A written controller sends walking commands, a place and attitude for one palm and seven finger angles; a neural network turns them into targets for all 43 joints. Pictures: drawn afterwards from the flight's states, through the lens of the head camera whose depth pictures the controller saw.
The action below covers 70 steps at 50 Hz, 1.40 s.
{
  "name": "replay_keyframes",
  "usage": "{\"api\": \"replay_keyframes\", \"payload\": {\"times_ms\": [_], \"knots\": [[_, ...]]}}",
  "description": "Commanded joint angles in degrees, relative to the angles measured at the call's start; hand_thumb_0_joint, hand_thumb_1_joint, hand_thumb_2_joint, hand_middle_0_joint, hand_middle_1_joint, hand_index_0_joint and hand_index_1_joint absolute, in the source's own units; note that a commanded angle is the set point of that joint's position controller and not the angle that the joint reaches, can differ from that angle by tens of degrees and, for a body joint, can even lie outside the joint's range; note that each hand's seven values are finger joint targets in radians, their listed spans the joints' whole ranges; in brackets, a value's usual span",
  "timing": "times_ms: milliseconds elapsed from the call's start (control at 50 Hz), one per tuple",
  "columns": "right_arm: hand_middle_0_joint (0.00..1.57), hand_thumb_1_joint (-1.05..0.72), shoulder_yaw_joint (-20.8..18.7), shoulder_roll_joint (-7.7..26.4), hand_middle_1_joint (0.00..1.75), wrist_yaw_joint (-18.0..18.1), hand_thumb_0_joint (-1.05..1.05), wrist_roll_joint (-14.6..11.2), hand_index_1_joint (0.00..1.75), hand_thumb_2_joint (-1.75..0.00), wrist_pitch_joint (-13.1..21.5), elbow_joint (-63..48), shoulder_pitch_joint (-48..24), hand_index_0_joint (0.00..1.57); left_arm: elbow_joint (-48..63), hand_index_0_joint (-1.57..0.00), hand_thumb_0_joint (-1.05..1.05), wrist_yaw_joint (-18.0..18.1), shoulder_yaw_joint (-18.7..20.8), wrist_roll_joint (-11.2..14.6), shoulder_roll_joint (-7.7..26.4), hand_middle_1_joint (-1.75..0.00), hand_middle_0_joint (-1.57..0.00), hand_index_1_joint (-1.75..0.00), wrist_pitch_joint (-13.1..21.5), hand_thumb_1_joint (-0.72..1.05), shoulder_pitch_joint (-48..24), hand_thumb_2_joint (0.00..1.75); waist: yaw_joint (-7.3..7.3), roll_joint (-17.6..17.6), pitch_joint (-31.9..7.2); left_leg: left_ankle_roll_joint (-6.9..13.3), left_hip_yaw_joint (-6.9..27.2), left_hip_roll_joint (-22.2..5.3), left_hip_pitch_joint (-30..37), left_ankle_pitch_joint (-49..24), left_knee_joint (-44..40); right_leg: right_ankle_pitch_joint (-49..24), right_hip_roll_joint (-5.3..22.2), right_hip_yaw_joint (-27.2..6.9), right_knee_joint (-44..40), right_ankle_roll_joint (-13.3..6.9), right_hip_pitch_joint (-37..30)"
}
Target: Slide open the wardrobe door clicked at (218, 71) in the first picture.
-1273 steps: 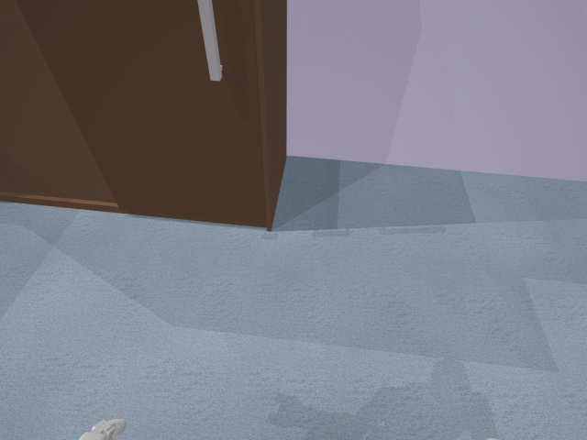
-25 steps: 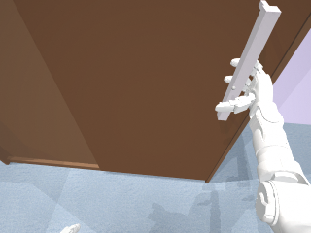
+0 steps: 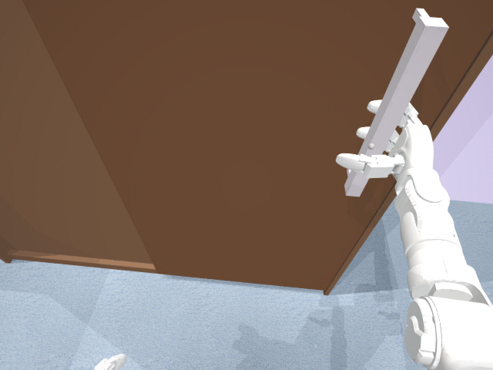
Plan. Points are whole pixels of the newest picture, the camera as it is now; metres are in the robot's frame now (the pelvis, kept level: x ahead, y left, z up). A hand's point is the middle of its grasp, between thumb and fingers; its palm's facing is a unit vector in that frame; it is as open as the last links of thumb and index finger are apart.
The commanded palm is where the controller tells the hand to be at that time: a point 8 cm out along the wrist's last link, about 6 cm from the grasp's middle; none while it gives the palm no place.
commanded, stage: grip the handle and tug to test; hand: right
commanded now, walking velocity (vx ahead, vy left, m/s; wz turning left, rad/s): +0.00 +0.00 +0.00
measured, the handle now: (379, 119) +0.51 -0.16 +0.16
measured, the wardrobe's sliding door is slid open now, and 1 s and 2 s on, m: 0.00 0.00 0.02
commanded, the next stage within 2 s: tug the door sideways, standing still in 1.12 s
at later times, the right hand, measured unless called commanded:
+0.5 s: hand (372, 145) +0.45 -0.14 +0.15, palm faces -0.02 +1.00 +0.00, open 6.4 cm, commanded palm +0.42 -0.19 +0.15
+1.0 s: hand (371, 146) +0.45 -0.14 +0.15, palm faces -0.02 +1.00 +0.00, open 6.4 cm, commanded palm +0.41 -0.19 +0.15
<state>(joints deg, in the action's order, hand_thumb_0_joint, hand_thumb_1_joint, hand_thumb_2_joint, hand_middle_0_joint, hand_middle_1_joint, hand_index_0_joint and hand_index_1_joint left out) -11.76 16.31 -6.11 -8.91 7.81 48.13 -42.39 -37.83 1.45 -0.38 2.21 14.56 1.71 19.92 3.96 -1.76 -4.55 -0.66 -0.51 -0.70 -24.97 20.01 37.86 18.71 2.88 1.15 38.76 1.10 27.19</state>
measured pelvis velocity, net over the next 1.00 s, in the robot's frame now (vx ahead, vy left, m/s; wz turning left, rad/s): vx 0.01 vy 0.00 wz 0.02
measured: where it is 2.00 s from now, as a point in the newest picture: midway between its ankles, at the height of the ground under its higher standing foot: outside the picture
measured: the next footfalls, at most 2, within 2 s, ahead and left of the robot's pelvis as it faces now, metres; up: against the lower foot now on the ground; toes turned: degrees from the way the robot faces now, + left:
none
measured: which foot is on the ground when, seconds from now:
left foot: down 0.00-1.00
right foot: down 0.00-1.00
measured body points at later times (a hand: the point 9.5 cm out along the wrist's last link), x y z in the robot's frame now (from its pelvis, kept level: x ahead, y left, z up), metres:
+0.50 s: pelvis +0.01 +0.00 +0.00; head +0.03 +0.01 +0.45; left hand +0.10 +0.26 -0.11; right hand +0.45 -0.19 +0.15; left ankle -0.01 +0.13 -0.72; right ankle +0.01 -0.13 -0.72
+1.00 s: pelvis +0.01 +0.00 +0.00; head +0.03 +0.01 +0.45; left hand +0.08 +0.26 -0.11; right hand +0.45 -0.19 +0.15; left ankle -0.01 +0.13 -0.72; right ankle +0.01 -0.13 -0.72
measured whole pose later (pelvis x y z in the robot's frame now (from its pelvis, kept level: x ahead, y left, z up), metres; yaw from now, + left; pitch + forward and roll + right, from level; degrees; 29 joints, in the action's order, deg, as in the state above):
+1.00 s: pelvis +0.01 +0.00 +0.00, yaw +1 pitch +7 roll +0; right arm -12.9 16.4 -6.6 -9.4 5.7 43.5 -38.6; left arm -36.6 1.8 -0.6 2.4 14.6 0.2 19.9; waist 4.3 -1.7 -4.8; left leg -0.8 0.5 -0.5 -23.4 19.8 36.5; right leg 18.8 3.1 2.2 37.2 1.0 25.1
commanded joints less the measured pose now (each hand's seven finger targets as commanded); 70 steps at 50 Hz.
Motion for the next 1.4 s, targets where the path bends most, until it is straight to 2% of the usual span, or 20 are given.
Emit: {"api": "replay_keyframes", "payload": {"times_ms": [0, 140, 220, 280, 340, 420, 460, 480, 700, 780, 920, 960, 1040, 1100, 1120, 1180, 1200, 1220, 1280, 1380], "knots": [[0.38, -0.25, -0.14, 7.42, 1.31, -1.29, 0.0, -0.51, 1.31, -0.62, 4.36, -14.98, -27.26, 0.38, 6.36, -0.2, 0.0, 0.85, 2.94, 0.27, 7.79, -0.3, -0.2, -0.3, 2.36, 0.9, 0.4, 0.9, 0.39, 1.38, -19.09, 1.62, -2.07, 2.76, 4.3, -22.64, -4.33, -17.56, -2.25, -0.39, -3.11, -2.51, -14.03], [0.42, -0.57, -2.36, 9.7, 1.35, -2.19, 0.0, -0.9, 1.35, -0.76, 3.79, -15.98, -24.64, 0.42, 6.67, -0.2, 0.0, 1.16, 2.84, 0.14, 7.65, -0.3, -0.2, -0.3, 1.86, 0.9, -0.05, 0.9, -0.51, 1.14, -20.55, 1.52, -1.62, 2.46, 7.37, -26.98, -4.14, -20.2, -2.59, 0.42, -2.95, -2.77, -13.78], [0.44, -0.76, 0.01, 7.21, 1.38, -2.42, 0.0, -1.05, 1.38, -0.84, 3.23, -16.29, -25.36, 0.44, 6.83, -0.2, 0.0, 1.23, 2.68, 0.25, 7.48, -0.3, -0.2, -0.3, 1.66, 0.9, -0.19, 0.9, 0.31, 1.27, -18.14, 1.54, -2.06, 2.59, 6.13, -25.89, -4.55, -19.89, -2.51, 0.22, -3.02, -2.74, -13.79], [0.45, -0.9, -1.15, 8.2, 1.4, -1.92, 0.0, -0.96, 1.4, -0.9, 2.69, -16.19, -25.16, 0.45, 6.93, -0.2, 0.0, 1.25, 2.86, 0.22, 7.58, -0.3, -0.2, -0.3, 1.55, 0.9, -0.37, 0.9, -0.04, 1.18, -18.99, 1.52, -1.98, 2.54, 6.15, -26.21, -4.43, -20.23, -2.5, 0.08, -3.09, -2.71, -14.18], [0.45, -0.9, -1.6, 8.65, 1.4, -1.95, 0.0, -0.88, 1.4, -0.9, 2.67, -17.41, -24.02, 0.45, 7.1, -0.2, 0.0, 1.19, 2.82, 0.1, 7.55, -0.3, -0.2, -0.3, 1.43, 0.9, -0.4, 0.9, -0.47, 0.71, -21.15, 1.54, -1.79, 2.41, 7.51, -28.25, -4.06, -22.21, -2.59, 0.28, -2.87, -2.75, -14.99], [0.45, -0.9, -1.41, 8.65, 1.4, -2.03, 0.0, -0.98, 1.4, -0.9, 2.2, -16.02, -23.76, 0.45, 6.92, -0.2, 0.0, 1.4, 2.73, 0.09, 7.72, -0.3, -0.2, -0.3, 1.0, 0.9, -0.29, 0.9, 0.15, 3.81, -18.6, 1.36, -1.92, 2.46, 7.67, -27.75, -4.72, -20.9, -2.6, 0.28, -3.07, -2.93, -13.44], [0.45, -0.9, -0.07, 7.75, 1.4, -2.14, 0.0, -0.78, 1.4, -0.9, 2.07, -16.39, -26.79, 0.45, 7.03, -0.2, 0.0, 1.48, 2.6, 0.29, 7.54, -0.3, -0.2, -0.3, 0.9, 0.9, -0.9, 0.9, 0.83, 1.82, -17.32, 1.31, -1.74, 2.39, 6.14, -26.42, -4.93, -19.35, -2.62, 0.37, -3.38, -2.89, -13.51], [0.45, -0.9, -1.4, 8.81, 1.4, -2.09, 0.0, -0.77, 1.4, -0.9, 2.0, -15.23, -26.15, 0.45, 6.8, -0.2, 0.0, 1.53, 2.68, 0.16, 7.55, -0.3, -0.2, -0.3, 0.92, 0.9, -0.69, 0.9, 0.17, 1.39, -17.85, 1.42, -1.7, 2.33, 6.38, -25.84, -4.96, -18.86, -2.72, 0.31, -3.39, -2.8, -13.3], [0.45, -0.9, -2.15, 10.0, 1.4, -2.24, 0.0, -0.5, 1.4, -0.9, 2.65, -11.58, -28.15, 0.45, 6.48, -0.2, 0.0, 1.73, 2.44, 0.07, 7.63, -0.3, -0.2, -0.3, 0.63, 0.9, -0.19, 0.9, 0.59, 1.74, -17.72, 1.42, -1.59, 2.27, 5.35, -23.2, -5.13, -16.63, -2.76, 0.11, -3.45, -2.81, -12.32], [0.45, -0.9, -0.91, 7.95, 1.4, -2.46, 0.0, -0.74, 1.4, -0.9, 3.38, -14.47, -24.86, 0.45, 7.41, -0.2, 0.0, 1.31, 2.57, 0.17, 7.43, -0.3, -0.2, -0.3, 0.98, 0.9, -0.8, 0.9, -0.5, -0.16, -20.54, 1.66, -1.78, 2.35, 6.3, -23.64, -4.53, -17.84, -2.73, 0.18, -3.47, -2.55, -13.88], [0.45, -0.9, -2.25, 8.89, 1.4, -2.22, 0.0, -1.41, 1.4, -0.9, 2.93, -17.98, -17.99, 0.45, 8.72, -0.2, 0.0, 1.09, 2.7, 0.27, 7.78, -0.3, -0.2, -0.3, 1.2, 0.9, -1.48, 0.9, -1.61, 3.36, -18.73, 1.65, -1.92, 2.59, 8.93, -24.4, -4.96, -17.71, -2.51, 0.56, -4.14, -2.86, -12.26], [0.45, -0.9, -2.56, 8.75, 1.4, -2.4, 0.0, -1.59, 1.4, -0.9, 2.19, -19.22, -15.2, 0.45, 9.07, -0.2, 0.0, 1.15, 2.74, 0.49, 7.73, -0.3, -0.2, -0.3, 1.18, 0.9, -1.94, 0.9, -2.12, 3.63, -18.48, 1.57, -1.86, 2.58, 9.3, -25.37, -4.99, -18.38, -2.37, 0.94, -4.47, -2.83, -12.29], [0.45, -0.9, -0.26, 5.44, 1.4, -2.29, 0.0, -1.66, 1.4, -0.9, 0.93, -25.97, -10.33, 0.45, 9.99, -0.2, 0.0, 0.61, 2.85, 0.52, 7.04, -0.3, -0.2, -0.3, 1.48, 0.9, -2.74, 0.9, -3.3, -0.5, -20.53, 1.78, -2.11, 2.44, 10.58, -29.98, -4.11, -25.24, -2.09, 1.19, -4.06, -2.56, -15.44], [0.45, -0.9, 0.44, 4.24, 1.4, -1.95, 0.0, -1.72, 1.4, -0.9, -0.68, -30.0, -8.26, 0.45, 10.12, -0.2, 0.0, 0.37, 3.19, 0.49, 6.93, -0.3, -0.2, -0.3, 1.65, 0.9, -2.88, 0.9, -3.1, -0.47, -20.73, 1.55, -2.22, 2.58, 10.4, -32.04, -4.32, -28.37, -1.84, 1.35, -3.79, -2.49, -17.25], [0.45, -0.9, -0.34, 5.22, 1.4, -1.71, 0.0, -1.69, 1.4, -0.9, -1.18, -30.08, -6.16, 0.45, 10.14, -0.2, 0.0, 0.42, 3.19, 0.35, 7.16, -0.3, -0.2, -0.3, 1.59, 0.9, -2.56, 0.9, -3.39, 2.36, -20.43, 1.6, -2.43, 2.57, 12.02, -32.8, -4.27, -29.05, -1.84, 1.16, -3.76, -2.6, -16.06], [0.45, -0.9, -1.13, 5.8, 1.4, -1.58, 0.0, -1.69, 1.4, -0.9, -2.98, -32.63, -4.93, 0.45, 10.34, -0.2, 0.0, 0.46, 3.18, 0.36, 7.04, -0.3, -0.2, -0.3, 1.32, 0.9, -3.03, 0.9, -3.57, 1.72, -20.14, 1.43, -2.22, 2.48, 12.83, -35.73, -4.42, -30.84, -1.87, 1.61, -4.26, -2.65, -16.68], [0.45, -0.9, -0.82, 5.05, 1.4, -1.66, 0.0, -1.68, 1.4, -0.9, -3.66, -33.41, -3.64, 0.45, 10.56, -0.2, 0.0, 0.5, 3.27, 0.47, 6.87, -0.3, -0.2, -0.3, 1.25, 0.9, -3.25, 0.9, -3.53, 2.04, -19.96, 1.36, -2.34, 2.47, 12.84, -36.7, -4.38, -32.47, -1.73, 1.72, -4.12, -2.67, -17.13], [0.45, -0.9, -3.2, 8.99, 1.4, -1.3, 0.0, -1.44, 1.4, -0.9, -4.0, -32.18, -6.79, 0.45, 9.83, -0.2, 0.0, 0.91, 3.18, 0.29, 7.55, -0.3, -0.2, -0.3, 0.82, 0.9, -2.58, 0.9, -2.73, 3.08, -19.0, 1.28, -2.18, 2.37, 13.07, -36.94, -4.83, -31.44, -1.92, 1.65, -3.97, -2.8, -16.41], [0.45, -0.9, 1.33, 4.8, 1.4, -0.74, 0.0, -0.63, 1.4, -0.9, -5.7, -29.77, -18.16, 0.45, 8.5, -0.2, 0.0, 1.54, 2.98, 0.35, 6.89, -0.3, -0.2, -0.3, 0.02, 0.9, -2.36, 0.9, 0.52, 1.41, -16.03, 1.03, -2.21, 2.42, 8.57, -34.77, -5.54, -29.87, -1.92, 0.97, -3.81, -2.75, -17.26], [0.45, -0.9, 5.19, -0.87, 1.4, 0.34, 0.0, -0.19, 1.4, -0.9, -6.86, -27.0, -19.99, 0.45, 7.25, -0.2, 0.0, 1.33, 3.04, -0.22, 6.3, -0.3, -0.2, -0.3, -0.05, 0.9, -1.61, 0.9, 1.0, -1.03, -19.09, 1.17, -2.81, 2.29, 5.8, -33.87, -4.95, -33.48, -2.02, -0.17, -2.33, -2.33, -20.61]]}}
